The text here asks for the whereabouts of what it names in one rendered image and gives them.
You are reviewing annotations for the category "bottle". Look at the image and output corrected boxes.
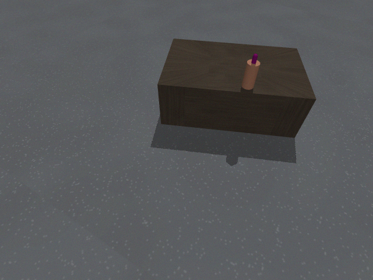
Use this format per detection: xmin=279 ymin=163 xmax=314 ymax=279
xmin=242 ymin=54 xmax=261 ymax=90

